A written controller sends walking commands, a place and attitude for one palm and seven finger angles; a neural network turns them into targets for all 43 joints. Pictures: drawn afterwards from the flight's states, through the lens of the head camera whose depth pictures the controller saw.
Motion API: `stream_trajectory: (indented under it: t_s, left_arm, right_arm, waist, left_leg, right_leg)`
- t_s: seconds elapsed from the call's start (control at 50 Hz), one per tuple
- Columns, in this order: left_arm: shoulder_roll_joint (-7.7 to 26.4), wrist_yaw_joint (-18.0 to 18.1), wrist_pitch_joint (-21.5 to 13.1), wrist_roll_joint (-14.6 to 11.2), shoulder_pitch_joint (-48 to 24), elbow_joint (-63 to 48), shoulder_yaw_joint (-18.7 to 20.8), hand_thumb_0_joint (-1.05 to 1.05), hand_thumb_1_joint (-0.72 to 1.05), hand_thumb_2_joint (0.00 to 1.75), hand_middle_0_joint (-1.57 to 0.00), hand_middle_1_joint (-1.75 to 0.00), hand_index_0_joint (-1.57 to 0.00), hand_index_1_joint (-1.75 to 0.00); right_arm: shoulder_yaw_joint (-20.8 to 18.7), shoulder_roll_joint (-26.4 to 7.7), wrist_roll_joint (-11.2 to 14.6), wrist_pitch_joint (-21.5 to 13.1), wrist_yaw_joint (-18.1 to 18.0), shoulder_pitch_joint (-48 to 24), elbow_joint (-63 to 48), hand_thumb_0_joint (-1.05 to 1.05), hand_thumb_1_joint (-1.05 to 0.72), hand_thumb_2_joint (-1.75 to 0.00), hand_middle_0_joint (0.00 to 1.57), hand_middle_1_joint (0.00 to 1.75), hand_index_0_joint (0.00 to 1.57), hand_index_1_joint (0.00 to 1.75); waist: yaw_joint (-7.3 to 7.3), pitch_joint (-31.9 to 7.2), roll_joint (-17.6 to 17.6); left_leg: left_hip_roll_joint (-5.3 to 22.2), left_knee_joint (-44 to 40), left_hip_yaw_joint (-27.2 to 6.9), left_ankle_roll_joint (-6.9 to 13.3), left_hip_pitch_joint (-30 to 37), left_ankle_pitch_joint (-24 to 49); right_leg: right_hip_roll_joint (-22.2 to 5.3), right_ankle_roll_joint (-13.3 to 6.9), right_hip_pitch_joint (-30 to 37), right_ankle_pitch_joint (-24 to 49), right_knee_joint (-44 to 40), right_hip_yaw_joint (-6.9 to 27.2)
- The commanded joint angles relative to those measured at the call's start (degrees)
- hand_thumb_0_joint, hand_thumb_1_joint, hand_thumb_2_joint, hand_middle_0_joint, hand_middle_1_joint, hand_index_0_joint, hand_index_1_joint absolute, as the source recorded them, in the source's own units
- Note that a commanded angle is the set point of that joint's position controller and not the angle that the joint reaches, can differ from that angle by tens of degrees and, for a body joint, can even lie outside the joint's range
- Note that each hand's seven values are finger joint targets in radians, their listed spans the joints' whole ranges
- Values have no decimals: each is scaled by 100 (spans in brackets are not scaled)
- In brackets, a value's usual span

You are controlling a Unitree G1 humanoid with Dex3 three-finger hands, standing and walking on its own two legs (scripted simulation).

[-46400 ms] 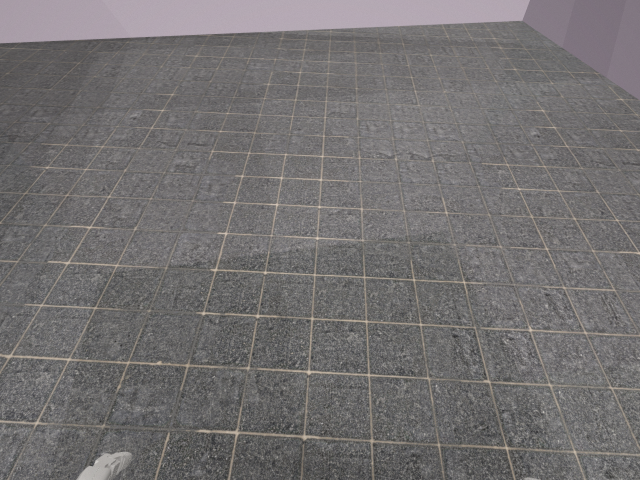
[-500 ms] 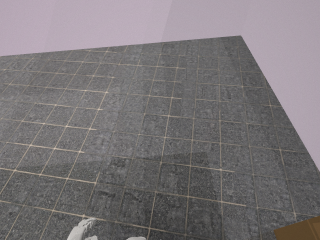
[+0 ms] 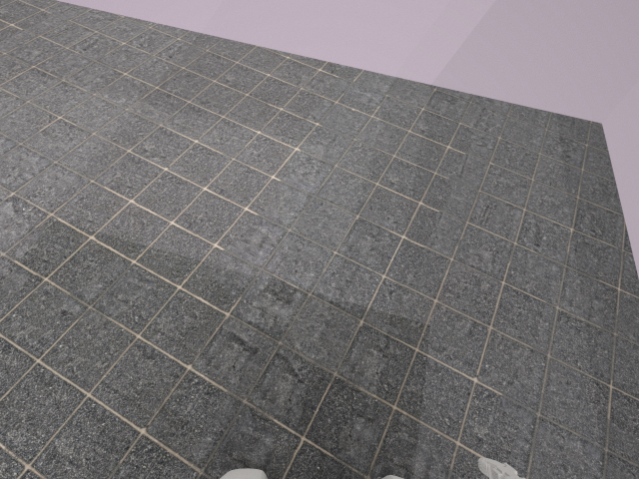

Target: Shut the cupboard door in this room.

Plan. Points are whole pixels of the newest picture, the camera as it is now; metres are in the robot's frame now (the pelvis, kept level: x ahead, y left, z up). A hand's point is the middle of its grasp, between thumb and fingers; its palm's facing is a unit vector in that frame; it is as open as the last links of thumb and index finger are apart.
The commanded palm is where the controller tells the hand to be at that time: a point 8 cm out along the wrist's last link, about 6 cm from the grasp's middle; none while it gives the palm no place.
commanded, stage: turn or walk to find it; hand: left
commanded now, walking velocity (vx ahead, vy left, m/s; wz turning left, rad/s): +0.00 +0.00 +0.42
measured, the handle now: out of the picture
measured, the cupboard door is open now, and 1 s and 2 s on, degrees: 44 44 44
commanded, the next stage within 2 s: none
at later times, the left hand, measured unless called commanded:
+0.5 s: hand (190, 465) +0.13 +0.18 -0.13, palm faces +0.15 -0.95 -0.28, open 7.4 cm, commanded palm none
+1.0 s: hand out of the picture -0.07 +0.15 -0.17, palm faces +0.49 -0.83 -0.26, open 7.4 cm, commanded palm none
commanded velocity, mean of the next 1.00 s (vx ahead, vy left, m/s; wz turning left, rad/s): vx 0.00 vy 0.00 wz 0.42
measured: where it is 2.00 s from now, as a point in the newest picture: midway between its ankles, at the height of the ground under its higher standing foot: outside the picture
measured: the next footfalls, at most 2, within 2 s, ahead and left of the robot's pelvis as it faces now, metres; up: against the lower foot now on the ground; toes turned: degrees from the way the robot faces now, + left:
right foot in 0.46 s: +0.08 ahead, -0.12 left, +0.00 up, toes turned +6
left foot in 1.02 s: +0.00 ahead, +0.08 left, +0.00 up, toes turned +31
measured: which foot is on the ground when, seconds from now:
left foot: down 0.00-0.46, up 0.48-1.00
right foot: up 0.00-0.44, down 0.46-1.00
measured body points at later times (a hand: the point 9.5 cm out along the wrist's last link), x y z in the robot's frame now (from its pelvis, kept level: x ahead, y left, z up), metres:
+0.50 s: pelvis +0.03 -0.04 +0.00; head +0.09 -0.06 +0.45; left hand +0.12 +0.23 -0.11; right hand +0.07 -0.27 -0.17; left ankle -0.02 +0.09 -0.72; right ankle +0.04 -0.13 -0.73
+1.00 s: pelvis +0.02 -0.03 +0.00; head +0.06 -0.01 +0.45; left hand -0.10 +0.20 -0.15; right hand +0.24 -0.21 -0.14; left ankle -0.04 +0.06 -0.72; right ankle +0.04 -0.13 -0.73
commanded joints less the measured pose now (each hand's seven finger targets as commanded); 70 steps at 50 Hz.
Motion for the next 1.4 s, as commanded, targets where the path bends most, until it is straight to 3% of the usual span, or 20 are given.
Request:
stream_trajectory:
  t_s: [0.0, 0.1, 0.2, 0.32, 0.4, 0.42, 0.44, 0.46, 0.48, 0.56, 0.74, 0.88, 0.94, 0.96, 0.98, 1.0, 1.02, 1.06, 1.14, 1.38]
  left_arm:
    - [441, 9, -158, -2, -598, -617, 40, 0, 90, 90, -20, -30, -20, -30]
    - [384, -39, -119, 16, -338, -472, 41, 0, 90, 90, -20, -30, -20, -30]
    - [372, -9, -113, -2, -663, -651, 16, 0, 90, 90, -20, -30, -20, -30]
    - [219, 0, -189, -45, -1166, -929, -60, 0, 90, 90, -20, -30, -20, -30]
    - [292, 12, -307, -76, -622, -824, -37, 0, 90, 90, -20, -30, -20, -30]
    - [487, 30, -373, -50, -378, -755, -5, 0, 90, 90, -20, -30, -20, -30]
    - [984, 98, -423, 31, -109, -692, 88, 0, 90, 90, -20, -30, -20, -30]
    - [1182, 100, -407, 31, 60, -680, 120, 0, 90, 90, -20, -30, -20, -30]
    - [896, 143, -403, -11, -96, -705, 97, 0, 90, 90, -20, -30, -20, -30]
    - [454, 99, -411, -22, -800, -906, 4, 0, 90, 90, -20, -30, -20, -30]
    - [564, 87, -437, 41, -5, -646, 99, 0, 90, 90, -20, -30, -20, -30]
    - [795, 82, -367, 96, 322, -427, 167, 0, 90, 90, -20, -30, -20, -30]
    - [898, 60, -342, 58, 209, -386, 167, 0, 90, 90, -20, -30, -20, -30]
    - [892, 51, -329, 13, 99, -405, 175, 0, 90, 90, -20, -30, -20, -30]
    - [707, 28, -308, -18, 93, -495, 143, 0, 90, 90, -20, -30, -20, -30]
    - [323, -11, -281, -47, -30, -686, -2, 0, 90, 90, -20, -30, -20, -30]
    - [420, 38, -203, 2, -313, -763, -16, 0, 90, 90, -20, -30, -20, -30]
    - [457, 30, -133, 18, -511, -624, 33, 0, 90, 90, -20, -30, -20, -30]
    - [385, -48, -116, 27, -204, -421, 39, 0, 90, 90, -20, -30, -20, -30]
    - [206, -9, -167, -30, -794, -812, -34, 0, 90, 90, -20, -30, -20, -30]
  right_arm:
    - [-271, -1085, -23, -83, -214, 702, -156, 0, -90, -90, 20, 30, 20, 30]
    - [-198, -973, 9, -175, -210, 702, -186, 0, -90, -90, 20, 30, 20, 30]
    - [-232, -937, -11, -167, -192, 937, -191, 0, -90, -90, 20, 30, 20, 30]
    - [-311, -971, -58, -114, -191, 1097, -160, 0, -90, -90, 20, 30, 20, 30]
    - [-332, -921, -21, -94, -172, 933, -184, 0, -90, -90, 20, 30, 20, 30]
    - [-312, -766, 22, -107, -142, 968, -202, 0, -90, -90, 20, 30, 20, 30]
    - [-258, -401, 78, -131, -93, 1069, -272, 0, -90, -90, 20, 30, 20, 30]
    - [-273, -461, 54, -79, -115, 931, -407, 0, -90, -90, 20, 30, 20, 30]
    - [-299, -576, 19, 15, -140, 928, -324, 0, -90, -90, 20, 30, 20, 30]
    - [-306, -450, -32, 175, 18, 1137, 25, 0, -90, -90, 20, 30, 20, 30]
    - [-220, -393, -27, 185, 30, 509, -80, 0, -90, -90, 20, 30, 20, 30]
    - [-76, -283, 35, 64, 35, -44, -300, 0, -90, -90, 20, 30, 20, 30]
    - [-79, -387, 18, 13, 26, 211, -272, 0, -90, -90, 20, 30, 20, 30]
    - [-119, -523, 2, -23, 25, 494, -218, 0, -90, -90, 20, 30, 20, 30]
    - [-222, -968, -36, -76, -1, 750, -186, 0, -90, -90, 20, 30, 20, 30]
    - [-369, -1520, -41, -78, -54, 1058, -177, 0, -90, -90, 20, 30, 20, 30]
    - [-352, -1550, 0, -12, -76, 1186, -77, 0, -90, -90, 20, 30, 20, 30]
    - [-280, -1202, -24, -35, -167, 636, -190, 0, -90, -90, 20, 30, 20, 30]
    - [-186, -977, -7, -118, -185, 405, -270, 0, -90, -90, 20, 30, 20, 30]
    - [-308, -985, -63, -74, -148, 815, -236, 0, -90, -90, 20, 30, 20, 30]
  waist:
    - [-471, -982, 1549]
    - [-227, -899, 1099]
    - [-304, -841, 1243]
    - [-453, -966, 1304]
    - [-172, -1227, 1219]
    - [-72, -1389, 761]
    - [8, -1675, -670]
    - [94, -1560, -1066]
    - [11, -1309, -661]
    - [-356, -628, -435]
    - [-90, -567, -520]
    - [124, -796, -742]
    - [-104, -998, -573]
    - [-313, -1156, -350]
    - [-455, -1424, 745]
    - [-628, -1445, 2199]
    - [-662, -1415, 1672]
    - [-493, -923, 1789]
    - [-230, -748, 1056]
    - [-378, -857, 1433]
  left_leg:
    - [1820, -1262, -1763, 884, 1414, 4617]
    - [1301, -1456, -1299, 532, 1287, 4203]
    - [1340, -1452, -1652, 667, 1270, 4090]
    - [1314, -1070, -2090, 720, 1216, 4419]
    - [977, -515, -2132, 371, 694, 3846]
    - [714, -115, -1957, 81, 70, 2851]
    - [29, 966, -1197, -304, -1129, 600]
    - [-316, 2134, -779, -478, -1476, -1766]
    - [-59, 2905, -1086, -469, -1402, -1570]
    - [133, 3802, -856, -593, -1520, -198]
    - [296, 2568, -487, -755, -1512, -281]
    - [232, 813, -86, -560, -768, -625]
    - [148, -312, 119, -458, 79, 172]
    - [213, -1027, 74, -377, 756, 894]
    - [1000, -1395, -932, -42, 1685, 1897]
    - [2400, -1491, -2665, 793, 2133, 4153]
    - [2631, -1373, -2332, 1165, 1848, 4391]
    - [1988, -1537, -1950, 971, 1255, 3393]
    - [1402, -1615, -1357, 604, 1003, 3140]
    - [1302, -1335, -2087, 717, 681, 3019]
  right_leg:
    - [52, 120, -1437, 112, 1562, 884]
    - [188, 245, -1341, 966, 1560, 814]
    - [206, 336, -1349, 927, 1043, 884]
    - [502, 227, -709, 590, -508, 760]
    - [597, 100, 621, 1868, -2435, 693]
    - [214, 14, 1548, 2754, -3010, 960]
    - [-1176, -455, 2673, 4096, -2951, 2127]
    - [-2197, -1152, 2245, 5301, -2904, 2791]
    - [-2059, -1344, 1755, 5335, -2928, 2403]
    - [-987, -860, 907, 3560, -3198, 1143]
    - [-1139, -981, 1429, 4032, -3126, 713]
    - [-1352, -1098, 1635, 4751, -2663, 568]
    - [-1291, -812, 1345, 4480, -2196, 312]
    - [-1172, -583, 991, 4120, -1708, 80]
    - [-707, -250, 83, 2956, -657, -174]
    - [68, 115, -1264, -515, 589, -111]
    - [33, 53, -1295, -830, 1061, 450]
    - [-2, 63, -1388, -135, 1303, 768]
    - [145, 184, -1287, 822, 1423, 773]
    - [506, 194, -433, 598, -658, 681]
